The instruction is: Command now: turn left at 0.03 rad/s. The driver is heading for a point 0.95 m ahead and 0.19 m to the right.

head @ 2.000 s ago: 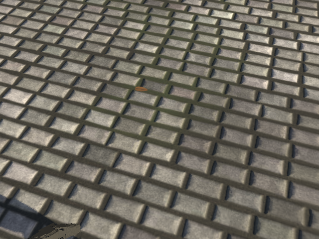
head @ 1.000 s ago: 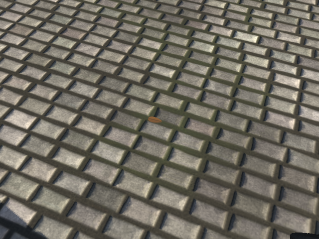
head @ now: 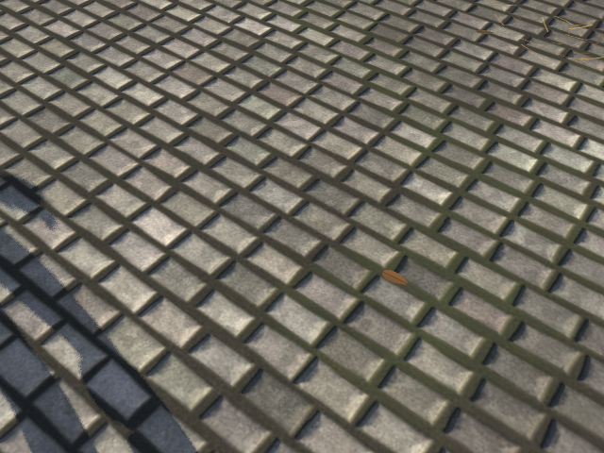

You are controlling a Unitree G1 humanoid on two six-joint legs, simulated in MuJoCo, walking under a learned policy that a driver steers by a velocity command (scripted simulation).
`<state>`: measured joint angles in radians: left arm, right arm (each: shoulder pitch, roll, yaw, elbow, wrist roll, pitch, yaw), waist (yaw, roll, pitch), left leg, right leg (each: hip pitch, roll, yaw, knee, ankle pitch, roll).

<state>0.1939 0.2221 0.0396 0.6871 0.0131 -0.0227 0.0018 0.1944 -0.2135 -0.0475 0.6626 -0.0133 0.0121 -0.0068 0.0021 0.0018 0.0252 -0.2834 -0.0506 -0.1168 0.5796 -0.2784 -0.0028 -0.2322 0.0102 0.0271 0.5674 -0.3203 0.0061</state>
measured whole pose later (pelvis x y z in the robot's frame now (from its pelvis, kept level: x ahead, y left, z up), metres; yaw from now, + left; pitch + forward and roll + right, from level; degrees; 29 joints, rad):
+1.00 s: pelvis +0.29 -0.05 +0.00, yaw +1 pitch +1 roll +0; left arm 0.16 0.26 0.04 0.69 0.00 -0.08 -0.03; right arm 0.37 -0.28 -0.04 0.80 0.03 -0.07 0.00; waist -0.03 0.02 0.03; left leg -0.35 0.02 -0.06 1.18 -0.38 0.02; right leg -0.40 0.04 -0.05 0.53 -0.15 -0.06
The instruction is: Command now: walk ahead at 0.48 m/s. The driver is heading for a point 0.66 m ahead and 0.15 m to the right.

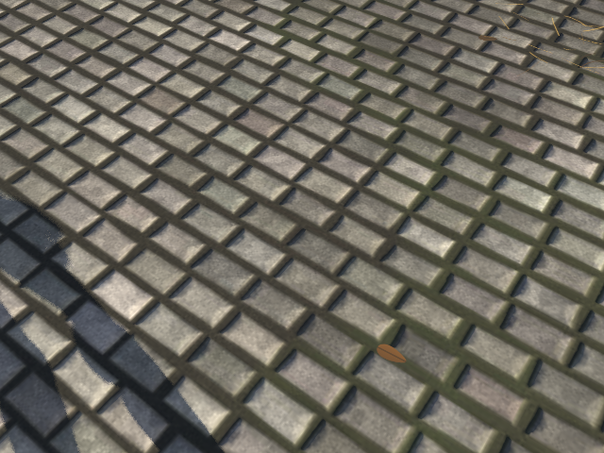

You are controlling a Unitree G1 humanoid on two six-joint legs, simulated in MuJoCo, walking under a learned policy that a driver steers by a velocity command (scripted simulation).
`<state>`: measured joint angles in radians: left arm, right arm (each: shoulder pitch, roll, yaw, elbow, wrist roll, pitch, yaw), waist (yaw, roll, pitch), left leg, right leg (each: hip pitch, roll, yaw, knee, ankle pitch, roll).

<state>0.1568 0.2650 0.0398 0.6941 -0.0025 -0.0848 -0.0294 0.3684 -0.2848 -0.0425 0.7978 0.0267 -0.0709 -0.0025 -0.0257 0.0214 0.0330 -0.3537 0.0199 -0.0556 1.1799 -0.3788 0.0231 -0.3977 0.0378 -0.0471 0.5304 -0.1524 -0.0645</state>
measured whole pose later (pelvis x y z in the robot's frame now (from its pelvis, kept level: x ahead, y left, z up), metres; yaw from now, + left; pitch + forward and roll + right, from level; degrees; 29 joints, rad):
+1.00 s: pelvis +0.54 -0.03 -0.01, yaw -18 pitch +2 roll +2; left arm 0.09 0.28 0.06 0.64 0.00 -0.03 -0.04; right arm 0.28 -0.30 -0.06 0.86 0.00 -0.05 -0.01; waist -0.04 -0.01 0.07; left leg -0.09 0.07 0.16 0.84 -0.51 -0.05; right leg -0.52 0.01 -0.05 0.64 -0.13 -0.10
